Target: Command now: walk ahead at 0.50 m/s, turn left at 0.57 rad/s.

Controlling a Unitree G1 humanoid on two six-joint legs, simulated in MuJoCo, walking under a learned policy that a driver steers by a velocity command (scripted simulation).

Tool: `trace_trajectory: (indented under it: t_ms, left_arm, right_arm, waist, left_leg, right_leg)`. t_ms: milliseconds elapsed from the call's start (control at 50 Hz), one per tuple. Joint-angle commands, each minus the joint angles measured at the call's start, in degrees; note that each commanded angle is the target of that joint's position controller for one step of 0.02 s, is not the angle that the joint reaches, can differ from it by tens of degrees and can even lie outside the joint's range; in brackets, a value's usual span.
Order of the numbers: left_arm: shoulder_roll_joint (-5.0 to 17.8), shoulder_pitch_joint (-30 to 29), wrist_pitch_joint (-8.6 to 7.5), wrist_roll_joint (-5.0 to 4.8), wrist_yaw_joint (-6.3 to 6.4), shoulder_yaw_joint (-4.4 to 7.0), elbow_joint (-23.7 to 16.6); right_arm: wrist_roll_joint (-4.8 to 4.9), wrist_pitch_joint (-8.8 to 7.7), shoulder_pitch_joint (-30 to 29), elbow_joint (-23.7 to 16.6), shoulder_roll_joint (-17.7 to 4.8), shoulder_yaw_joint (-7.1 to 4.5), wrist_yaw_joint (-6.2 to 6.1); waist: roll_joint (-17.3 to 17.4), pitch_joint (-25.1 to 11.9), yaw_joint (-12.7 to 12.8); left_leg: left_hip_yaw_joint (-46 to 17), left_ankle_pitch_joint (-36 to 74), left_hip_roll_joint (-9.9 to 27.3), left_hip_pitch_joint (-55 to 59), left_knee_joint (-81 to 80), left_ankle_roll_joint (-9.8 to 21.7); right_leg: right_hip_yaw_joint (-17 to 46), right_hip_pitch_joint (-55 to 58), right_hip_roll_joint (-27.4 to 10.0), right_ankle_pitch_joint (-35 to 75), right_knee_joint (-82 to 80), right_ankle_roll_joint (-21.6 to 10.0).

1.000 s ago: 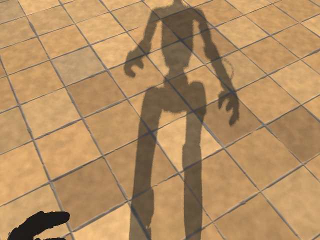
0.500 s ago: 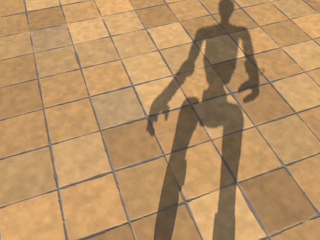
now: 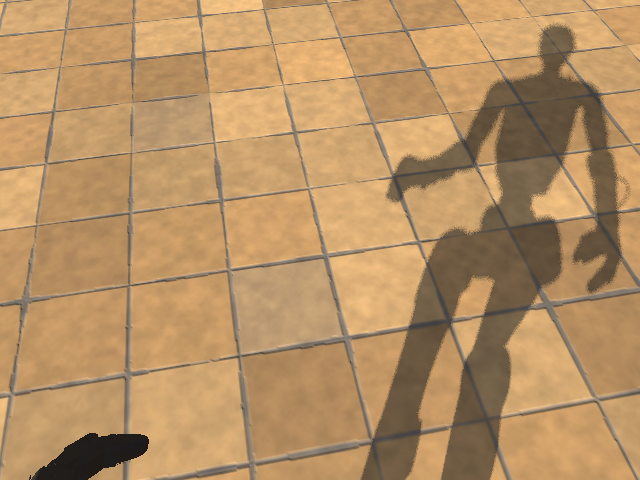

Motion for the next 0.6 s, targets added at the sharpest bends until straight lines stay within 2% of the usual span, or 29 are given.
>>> trace_trajectory:
  t_ms: [20,40,60,80,100,140,180,220,300,380,400,440,460,480,500,520,540,560,580,600]
  left_arm:
    - [12.0,17.5,0.3,-0.53,0.22,4.6,0.2]
    - [8.6,15.3,0.59,-0.61,0.49,3.68,-0.2]
    - [7.6,12.7,0.88,-0.05,0.55,3.17,-0.3]
    - [6.4,11.1,1.08,0.11,0.61,2.77,0.2]
    - [5.6,10.3,1.02,0.4,0.76,2.45,0.5]
    - [5.3,10.1,0.63,-0.01,0.74,2.53,1.5]
    - [6.8,10.3,0.35,-0.22,0.71,3.1,2.7]
    - [8.1,10.5,0.45,-0.09,0.77,3.56,3.7]
    - [9.6,10.8,1.12,-0.45,1.06,3.83,5.4]
    - [11.5,13.5,2.13,-1.51,1.1,4.42,7.5]
    - [12.1,13.6,2.48,-1.82,1.13,4.63,7.8]
    - [13.9,13.3,3.17,-2.37,1.5,5.24,7.8]
    - [14.5,12.8,3.62,-2.59,1.71,5.39,7.7]
    - [13.3,12.7,3.73,-2.49,1.96,4.89,7.4]
    - [8.1,15.1,3.39,0.22,1.83,3.05,6.2]
    - [4.2,17.4,1.73,0.33,1.07,1.26,2.5]
    - [10.2,10.6,0.04,-1.67,0.3,2.56,2.1]
    - [10.5,6.9,-0.84,-3.01,0.01,2.54,0.6]
    - [9.4,6.8,-1.12,-2.03,0.46,2.28,1.1]
    - [9.7,7.3,-0.89,-0.55,0.83,2.61,1.7]
  right_arm:
    - [1.22,-1.63,4.8,-5.5,-5.1,0.06,0.01]
    - [0.81,-1.3,-1.5,-6.0,-8.2,-0.9,0.02]
    - [0.17,-1.02,-4.5,-6.6,-7.6,-0.99,-0.06]
    - [-0.31,-1.02,-6.4,-7.3,-6.9,-1.14,0.13]
    - [0.04,-0.82,-6.3,-7.6,-5.9,-1.19,0.52]
    - [0.51,-0.21,-6.0,-7.8,-3.4,-0.82,0.91]
    - [0.13,0.18,-7.9,-8.9,-2.2,-0.46,1.05]
    - [-0.06,0.18,-9.8,-9.5,-1.6,-0.2,1.3]
    - [0.03,-0.62,-15.7,-10.6,-0.6,0.36,2.65]
    - [0.3,-0.72,-21.2,-12.9,-0.7,0.37,3.92]
    - [0.21,-0.65,-21.4,-13.3,-1.3,0.1,4.15]
    - [-0.23,-0.25,-18.3,-13.3,-3.4,-1.06,4.2]
    - [-0.27,0.0,-12.3,-11.9,-5.4,-2.25,4.01]
    - [-0.03,0.37,-2.4,-9.2,-8.4,-4.11,3.24]
    - [0.52,0.98,4.4,-7.7,-13.2,-5.39,1.92]
    - [0.59,0.04,1.0,-9.9,-16.8,-5.23,2.18]
    - [0.23,-0.8,1.4,-10.2,-11.3,-3.79,2.69]
    - [-0.2,-1.55,-0.2,-9.6,-9.3,-3.06,2.69]
    - [-0.27,-1.98,-3.6,-9.6,-8.2,-2.62,2.67]
    - [-0.51,-2.13,-6.8,-10.0,-6.6,-2.13,2.48]
  waist:
    - [-14.5,-14.5,7.4]
    - [-9.1,-7.5,9.1]
    - [-5.6,-3.9,8.4]
    - [-5.4,-1.0,7.5]
    - [-7.0,0.1,6.3]
    - [-8.1,0.7,5.6]
    - [-6.8,1.6,5.4]
    - [-5.6,1.7,5.6]
    - [-4.6,2.9,7.6]
    - [-4.5,4.6,8.7]
    - [-4.7,4.5,8.2]
    - [-6.5,1.4,5.3]
    - [-6.4,-2.1,1.5]
    - [-4.6,-7.1,-3.6]
    - [6.5,-12.1,-4.0]
    - [16.5,-20.8,1.2]
    - [7.0,-19.5,-3.2]
    - [5.4,-11.4,-2.4]
    - [-0.4,-6.4,0.6]
    - [-0.2,-4.5,2.7]
  left_leg:
    - [2.8,-3.7,3.7,-36.4,32.7,-1.6]
    - [3.7,1.8,5.6,-37.8,34.5,-2.0]
    - [5.3,5.8,7.3,-36.2,33.7,-2.4]
    - [5.4,8.5,8.7,-35.3,31.3,-2.7]
    - [5.8,10.1,10.1,-33.0,29.7,-2.7]
    - [7.4,11.3,10.9,-31.5,27.4,-3.0]
    - [7.9,13.4,11.5,-33.1,23.8,-3.7]
    - [8.1,17.7,11.9,-34.3,19.0,-4.2]
    - [11.3,28.8,11.2,-31.0,6.1,-3.3]
    - [14.3,27.6,10.0,-29.3,-1.3,-1.1]
    - [15.3,25.2,9.2,-28.2,-2.4,-0.1]
    - [18.5,19.2,5.5,-21.4,-3.3,2.4]
    - [19.8,18.7,3.1,-13.3,-5.0,4.2]
    - [18.9,22.0,1.3,1.7,-7.8,6.4]
    - [2.3,24.7,12.2,18.9,-7.6,10.3]
    - [-32.1,8.3,24.4,32.3,-18.2,22.2]
    - [-31.1,4.0,23.9,30.5,-22.8,19.2]
    - [-23.2,7.2,22.1,23.3,-23.3,16.9]
    - [-17.1,14.3,19.6,14.3,-23.4,15.2]
    - [-12.5,21.1,17.6,8.1,-23.7,14.2]
  right_leg:
    - [43.3,43.3,-26.4,-27.0,-11.8,-14.0]
    - [33.6,37.0,-23.5,-25.2,-12.4,-11.3]
    - [25.9,30.8,-20.9,-17.1,-13.1,-9.8]
    - [20.5,26.4,-18.7,-10.4,-14.2,-9.5]
    - [16.0,23.2,-17.0,-6.3,-15.6,-8.8]
    - [10.5,20.7,-16.0,-2.0,-17.9,-9.3]
    - [6.9,20.2,-16.8,2.1,-19.7,-10.5]
    - [3.4,21.5,-17.2,6.3,-20.3,-10.9]
    - [-5.0,22.5,-15.6,10.1,-20.4,-9.0]
    - [-8.6,27.4,-17.3,13.6,-18.9,-7.5]
    - [-9.6,28.9,-17.8,18.5,-17.2,-7.0]
    - [-11.9,30.9,-17.8,37.7,-9.2,-5.8]
    - [-13.4,29.9,-16.9,44.5,-0.4,-4.9]
    - [-14.7,23.1,-14.9,41.7,12.4,-3.1]
    - [-14.5,6.3,-11.1,6.4,31.3,-0.5]
    - [-4.5,-13.9,0.6,-28.9,49.0,1.9]
    - [3.6,-19.9,-2.7,-25.4,51.2,0.9]
    - [2.5,-21.7,-4.6,-20.3,48.3,-0.2]
    - [2.5,-18.7,-7.0,-16.0,43.1,-0.1]
    - [2.6,-14.9,-8.5,-13.7,38.3,0.5]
